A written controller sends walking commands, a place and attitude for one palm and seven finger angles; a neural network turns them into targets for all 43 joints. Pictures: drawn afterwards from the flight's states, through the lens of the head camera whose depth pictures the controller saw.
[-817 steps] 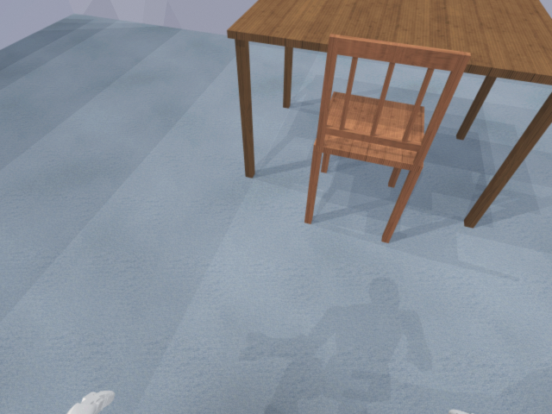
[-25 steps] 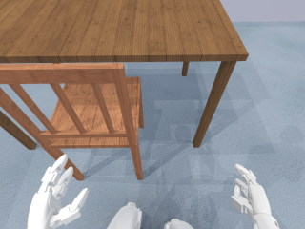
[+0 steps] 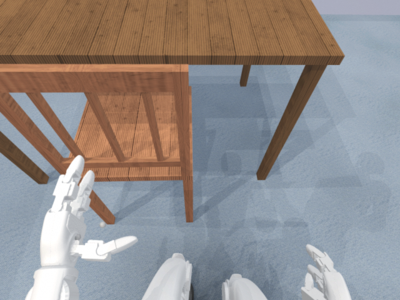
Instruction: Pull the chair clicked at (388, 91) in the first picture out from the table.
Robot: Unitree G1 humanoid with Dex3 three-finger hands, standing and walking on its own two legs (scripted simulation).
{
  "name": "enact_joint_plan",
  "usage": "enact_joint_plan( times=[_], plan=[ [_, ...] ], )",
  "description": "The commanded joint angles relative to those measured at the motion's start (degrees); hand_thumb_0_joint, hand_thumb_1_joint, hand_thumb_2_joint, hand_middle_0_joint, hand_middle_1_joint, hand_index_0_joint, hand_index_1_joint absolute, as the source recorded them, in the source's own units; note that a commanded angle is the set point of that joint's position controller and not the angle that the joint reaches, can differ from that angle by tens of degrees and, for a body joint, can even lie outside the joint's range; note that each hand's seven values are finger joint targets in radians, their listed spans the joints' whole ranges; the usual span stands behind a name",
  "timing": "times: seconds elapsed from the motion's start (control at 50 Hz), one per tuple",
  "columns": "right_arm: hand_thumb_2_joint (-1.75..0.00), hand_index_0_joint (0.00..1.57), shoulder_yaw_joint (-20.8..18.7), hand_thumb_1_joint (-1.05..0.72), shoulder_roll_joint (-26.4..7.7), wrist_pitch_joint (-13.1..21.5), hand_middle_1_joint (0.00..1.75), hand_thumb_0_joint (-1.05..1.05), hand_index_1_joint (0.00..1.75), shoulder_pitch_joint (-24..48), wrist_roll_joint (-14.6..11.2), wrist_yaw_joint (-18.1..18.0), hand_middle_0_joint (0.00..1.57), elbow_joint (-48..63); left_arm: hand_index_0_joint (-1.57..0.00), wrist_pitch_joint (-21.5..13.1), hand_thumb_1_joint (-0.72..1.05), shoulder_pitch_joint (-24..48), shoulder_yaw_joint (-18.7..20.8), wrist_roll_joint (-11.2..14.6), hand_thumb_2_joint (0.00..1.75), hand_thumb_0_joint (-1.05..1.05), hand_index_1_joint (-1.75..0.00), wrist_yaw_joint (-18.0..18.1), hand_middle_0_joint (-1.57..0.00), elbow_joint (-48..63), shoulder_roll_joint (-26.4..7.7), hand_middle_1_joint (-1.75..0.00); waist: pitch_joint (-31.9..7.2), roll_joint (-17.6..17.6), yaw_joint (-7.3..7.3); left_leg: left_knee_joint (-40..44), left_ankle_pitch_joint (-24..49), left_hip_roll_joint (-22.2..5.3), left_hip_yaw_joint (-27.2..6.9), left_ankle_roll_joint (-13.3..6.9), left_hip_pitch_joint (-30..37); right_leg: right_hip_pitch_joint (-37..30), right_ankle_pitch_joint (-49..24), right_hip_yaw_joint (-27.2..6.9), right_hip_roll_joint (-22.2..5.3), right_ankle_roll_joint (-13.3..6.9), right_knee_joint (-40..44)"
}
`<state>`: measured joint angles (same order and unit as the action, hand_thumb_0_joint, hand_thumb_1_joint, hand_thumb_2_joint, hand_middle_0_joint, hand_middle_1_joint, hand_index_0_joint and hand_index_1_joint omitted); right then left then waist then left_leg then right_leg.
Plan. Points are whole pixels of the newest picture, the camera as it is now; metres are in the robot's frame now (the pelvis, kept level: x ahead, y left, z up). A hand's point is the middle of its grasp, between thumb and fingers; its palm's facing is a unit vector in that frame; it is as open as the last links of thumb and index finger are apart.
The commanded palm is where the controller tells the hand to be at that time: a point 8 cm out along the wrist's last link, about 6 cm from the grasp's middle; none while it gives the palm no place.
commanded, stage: raise the hand toward the chair's back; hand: left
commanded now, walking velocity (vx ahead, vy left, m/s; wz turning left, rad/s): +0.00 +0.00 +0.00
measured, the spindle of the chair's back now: (108, 130) +0.46 +0.26 +0.01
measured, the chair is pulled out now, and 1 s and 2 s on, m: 0.00 0.00 0.00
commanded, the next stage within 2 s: aim the fingers beside a spindle in 1.06 s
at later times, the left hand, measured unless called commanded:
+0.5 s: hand (82, 211) +0.25 +0.23 +0.06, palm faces +0.12 -0.99 -0.05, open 16.9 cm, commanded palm +0.23 +0.28 +0.07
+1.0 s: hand (97, 202) +0.27 +0.20 +0.07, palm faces +0.13 -0.99 -0.05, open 16.9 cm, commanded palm +0.24 +0.25 +0.07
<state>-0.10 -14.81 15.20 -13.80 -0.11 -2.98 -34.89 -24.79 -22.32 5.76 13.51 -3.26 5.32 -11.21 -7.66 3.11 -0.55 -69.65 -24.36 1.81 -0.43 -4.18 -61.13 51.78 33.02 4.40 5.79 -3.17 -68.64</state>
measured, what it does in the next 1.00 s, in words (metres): stands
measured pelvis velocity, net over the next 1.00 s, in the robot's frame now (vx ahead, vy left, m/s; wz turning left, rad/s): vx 0.02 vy -0.01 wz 0.01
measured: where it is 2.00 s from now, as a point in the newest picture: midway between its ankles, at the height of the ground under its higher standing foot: outside the picture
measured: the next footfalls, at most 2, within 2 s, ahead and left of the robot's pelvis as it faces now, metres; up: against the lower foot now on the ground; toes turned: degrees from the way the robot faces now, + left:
none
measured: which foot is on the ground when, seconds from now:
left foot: down 0.00-1.00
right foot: down 0.00-1.00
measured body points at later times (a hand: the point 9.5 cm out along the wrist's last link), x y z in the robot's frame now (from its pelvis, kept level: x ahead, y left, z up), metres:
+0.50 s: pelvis +0.01 +0.02 +0.01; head +0.09 +0.04 +0.46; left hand +0.24 +0.28 +0.07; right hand +0.21 -0.19 -0.06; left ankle +0.09 +0.07 -0.63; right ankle +0.01 -0.09 -0.63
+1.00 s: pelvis +0.02 -0.01 +0.01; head +0.10 +0.00 +0.46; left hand +0.26 +0.26 +0.07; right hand +0.21 -0.24 -0.07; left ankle +0.09 +0.07 -0.63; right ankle +0.01 -0.09 -0.63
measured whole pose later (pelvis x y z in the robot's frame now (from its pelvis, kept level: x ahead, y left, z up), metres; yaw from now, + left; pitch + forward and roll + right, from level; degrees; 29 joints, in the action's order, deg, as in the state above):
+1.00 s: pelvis +0.02 -0.01 +0.01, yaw +1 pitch +16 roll -4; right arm 0.7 -14.9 15.1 -11.2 -0.2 -2.8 -34.3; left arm -18.9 -15.1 11.0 16.1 -9.5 -1.0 -14.5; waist -7.4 2.9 -1.1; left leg -66.7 -25.0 1.9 -1.5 -3.3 -57.3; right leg 47.5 33.2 4.9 6.1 -3.9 -64.7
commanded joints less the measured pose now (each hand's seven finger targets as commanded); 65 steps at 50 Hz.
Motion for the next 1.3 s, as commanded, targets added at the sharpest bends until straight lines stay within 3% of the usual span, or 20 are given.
enact_joint_plan(
  times=[0.0, 0.04, 0.1, 0.16, 0.22, 0.26, 0.34, 0.44, 0.52, 0.6, 0.66, 0.74, 0.8, 0.86, 0.96, 1.04, 1.14, 1.16, 1.2, 1.28],
  plan=[
    [-0.90, 0.20, -2.6, -0.90, -7.7, 4.0, 0.30, 0.00, 0.30, 4.3, -0.4, -0.5, 0.20, 10.6, -0.08, -0.3, -0.34, 2.7, 1.7, -0.7, 0.37, 0.00, -0.11, -2.8, -0.08, 10.8, -8.0, -0.11, -13.4, 1.0, -0.40, 14.3, -6.5, -2.7, -8.8, 2.8, 19.8, 2.1, 0.2, -3.3, -2.5, 1.1, 12.3],
    [-0.90, 0.20, -2.8, -0.90, -7.8, 3.2, 0.30, 0.00, 0.30, 4.5, -0.2, -0.7, 0.20, 11.1, -0.07, 1.2, -0.38, 2.3, 6.8, -1.0, 0.35, 0.00, -0.10, -0.6, -0.07, 14.1, -11.9, -0.10, -17.0, 3.0, -2.15, 16.2, -5.1, -3.1, -10.3, 3.5, 24.0, 1.6, -1.7, -2.3, -1.9, 0.9, 11.2],
    [-0.90, 0.20, -2.6, -0.90, -6.8, 2.2, 0.30, 0.00, 0.30, 4.9, 0.4, -0.2, 0.20, 11.3, -0.06, 0.6, -0.45, 3.6, 7.8, -0.2, 0.32, 0.00, -0.09, 2.6, -0.06, 19.5, -9.9, -0.09, -17.5, 6.2, -2.31, 17.5, -0.4, -3.5, -12.3, 5.0, 29.6, 2.1, -5.2, -0.8, -1.9, 0.6, 9.9],
    [-0.90, 0.20, -2.3, -0.90, -6.5, 1.9, 0.30, 0.00, 0.30, 5.1, 0.9, 0.3, 0.20, 10.1, -0.06, -0.5, -0.50, 3.7, 5.0, -0.3, 0.30, 0.00, -0.08, 3.2, -0.06, 15.7, -6.3, -0.08, -13.3, 4.4, -0.43, 16.5, 1.1, -4.1, -13.2, 5.3, 28.6, 4.5, -6.0, -0.3, -1.7, 1.0, 9.7],
    [-0.90, 0.20, -1.9, -0.90, -7.5, 2.0, 0.30, 0.00, 0.30, 4.8, 0.6, 0.6, 0.20, 9.4, -0.06, 0.3, -0.50, 4.7, 0.7, -1.1, 0.30, 0.00, -0.08, 0.1, -0.06, 9.2, -4.2, -0.08, -7.4, 2.4, 1.80, 17.4, -6.0, -4.6, -15.1, 5.0, 25.1, 7.0, -3.2, -0.5, -1.8, 1.4, 10.2],
    [-0.90, 0.20, -1.8, -0.90, -8.2, 2.1, 0.30, 0.00, 0.30, 4.1, 0.1, 0.3, 0.20, 9.7, -0.06, 2.2, -0.50, 6.0, 0.0, -1.2, 0.30, 0.00, -0.08, -2.8, -0.06, 6.9, -5.1, -0.08, -7.7, 1.9, 2.02, 17.8, -8.2, -4.5, -15.0, 4.8, 24.2, 6.4, -2.3, -0.9, -1.9, 1.4, 10.8],
    [-0.90, 0.20, -1.9, -0.90, -8.9, 2.0, 0.30, 0.00, 0.30, 3.8, -0.1, -0.8, 0.20, 10.5, -0.06, 5.3, -0.50, 8.5, 6.5, -0.1, 0.30, 0.00, -0.08, -5.2, -0.06, 9.7, -11.7, -0.08, -13.6, 3.6, -0.30, 19.4, -5.7, -4.0, -15.0, 5.7, 28.5, 3.2, -3.6, -1.4, -1.6, 1.1, 11.3],
    [-0.90, 0.20, -1.7, -0.90, -7.6, 2.0, 0.30, 0.00, 0.30, 4.3, 0.7, -0.9, 0.20, 9.7, -0.06, 3.3, -0.50, 10.3, 12.7, 2.3, 0.30, 0.00, -0.08, -2.6, -0.06, 13.7, -13.3, -0.08, -16.6, 4.2, -1.61, 18.3, 4.4, -3.7, -14.0, 6.7, 32.4, 1.2, -8.1, -0.7, -1.4, 0.8, 11.4],
    [-0.90, 0.20, -1.6, -0.90, -7.5, 2.4, 0.30, 0.00, 0.30, 4.0, 0.6, -0.3, 0.20, 8.1, -0.06, 1.8, -0.50, 10.2, 8.8, 2.5, 0.30, 0.00, -0.08, -4.1, -0.06, 6.2, -9.0, -0.08, -11.8, 0.5, 0.56, 16.6, 3.4, -3.6, -12.1, 5.5, 27.1, 1.6, -7.8, -0.4, -1.5, 1.0, 12.3],
    [-0.90, 0.20, -1.9, -0.90, -8.3, 3.3, 0.30, 0.00, 0.30, 3.0, -0.5, -0.7, 0.20, 8.7, -0.06, 4.7, -0.50, 10.2, 5.5, 2.6, 0.30, 0.00, -0.08, -8.5, -0.06, 3.6, -8.4, -0.08, -12.2, 1.3, 0.73, 17.0, 1.5, -3.3, -11.2, 4.6, 26.2, -0.3, -7.1, -1.2, -1.8, 1.1, 14.0],
    [-0.90, 0.20, -2.1, -0.90, -8.5, 3.7, 0.30, 0.00, 0.30, 2.5, -0.8, -1.3, 0.20, 9.6, -0.06, 6.5, -0.50, 10.0, 7.8, 3.1, 0.30, 0.00, -0.08, -9.2, -0.06, 6.7, -11.4, -0.08, -15.5, 1.3, -0.38, 17.1, 5.8, -3.0, -10.2, 4.3, 27.8, -3.7, -9.6, -1.6, -1.9, 1.0, 15.0],
    [-0.90, 0.20, -2.3, -0.90, -7.8, 3.5, 0.30, 0.00, 0.30, 3.2, 0.2, -1.1, 0.20, 8.7, -0.06, 3.8, -0.50, 10.8, 14.4, 2.9, 0.30, 0.00, -0.08, -5.2, -0.06, 11.1, -16.2, -0.08, -17.6, 2.4, -1.80, 15.1, 12.3, -2.5, -8.5, 4.5, 29.1, -5.0, -13.5, -1.9, -1.6, 0.7, 14.1],
    [-0.90, 0.20, -2.0, -0.90, -6.8, 3.5, 0.30, 0.00, 0.30, 3.9, 0.8, -0.2, 0.20, 7.8, -0.06, 0.4, -0.50, 10.3, 11.9, 3.0, 0.30, 0.00, -0.08, -3.1, -0.06, 9.5, -11.9, -0.08, -14.3, 3.7, -0.88, 13.6, 12.7, -2.2, -7.4, 4.3, 27.2, -3.4, -14.5, -2.0, -1.7, 0.7, 13.2],
    [-0.90, 0.20, -2.0, -0.90, -7.0, 3.4, 0.30, 0.00, 0.30, 4.0, 0.4, 0.3, 0.20, 7.5, -0.06, 0.4, -0.50, 8.8, 8.6, 2.6, 0.30, 0.00, -0.08, -4.4, -0.06, 3.6, -8.9, -0.08, -11.7, 0.8, 0.28, 12.0, 9.6, -2.1, -6.0, 3.4, 21.7, -3.5, -14.0, -3.1, -2.1, 1.1, 13.5],
    [-0.90, 0.20, -2.3, -0.90, -7.8, 3.2, 0.30, 0.00, 0.30, 2.9, -0.8, -0.5, 0.20, 9.4, -0.06, 4.3, -0.50, 9.5, 7.6, 2.9, 0.30, 0.00, -0.08, -8.3, -0.06, 5.8, -11.2, -0.08, -16.5, -0.3, -0.10, 12.0, 9.7, -1.7, -5.1, 2.6, 21.7, -8.4, -15.5, -5.6, -2.7, 1.8, 15.4],
    [-0.90, 0.20, -2.1, -0.90, -7.2, 2.9, 0.30, 0.00, 0.30, 3.8, -0.6, -1.2, 0.20, 8.9, -0.06, 4.1, -0.50, 11.9, 12.4, 3.3, 0.30, 0.00, -0.08, -6.5, -0.06, 8.9, -14.6, -0.08, -16.4, -1.2, -0.61, 11.2, 10.7, -1.6, -5.0, 2.6, 21.4, -9.4, -17.4, -6.6, -2.7, 2.2, 15.6],
    [-0.90, 0.20, -1.6, -0.90, -6.5, 3.0, 0.30, 0.00, 0.30, 4.9, 0.0, -0.7, 0.20, 7.9, -0.06, 0.9, -0.50, 12.2, 11.5, 2.7, 0.30, 0.00, -0.08, -3.9, -0.06, 6.3, -12.2, -0.08, -12.8, 0.2, -0.18, 10.2, 8.3, -1.6, -4.7, 2.7, 19.0, -6.6, -14.3, -7.0, -2.9, 2.0, 15.2],
    [-0.90, 0.20, -1.4, -0.90, -6.4, 3.0, 0.30, 0.00, 0.30, 5.0, 0.0, -0.6, 0.20, 7.8, -0.06, 0.8, -0.50, 13.1, 8.7, 2.4, 0.30, 0.00, -0.08, -4.4, -0.06, 5.3, -9.8, -0.08, -12.3, 0.5, 0.66, 9.9, 7.5, -1.6, -4.5, 2.6, 18.5, -5.8, -13.6, -7.2, -3.2, 2.1, 15.2],
    [-0.90, 0.20, -1.4, -0.90, -6.6, 3.0, 0.30, 0.00, 0.30, 4.7, -0.4, -0.6, 0.20, 7.6, -0.06, 1.5, -0.50, 12.8, 7.2, 2.3, 0.30, 0.00, -0.08, -5.6, -0.06, 1.6, -8.7, -0.08, -11.0, -2.0, 1.38, 9.2, 5.7, -1.7, -4.6, 2.6, 16.1, -5.5, -12.4, -8.4, -3.6, 2.6, 15.9],
    [-0.90, 0.20, -1.7, -0.90, -7.1, 3.2, 0.30, 0.00, 0.30, 3.9, -1.1, -1.1, 0.20, 8.5, -0.06, 3.7, -0.50, 14.9, 6.9, 2.7, 0.30, 0.00, -0.08, -8.1, -0.06, 1.6, -9.8, -0.08, -13.9, -1.9, 0.51, 9.1, 5.7, -1.7, -4.4, 2.5, 16.2, -7.7, -12.6, -9.9, -4.2, 2.9, 16.5]
  ],
)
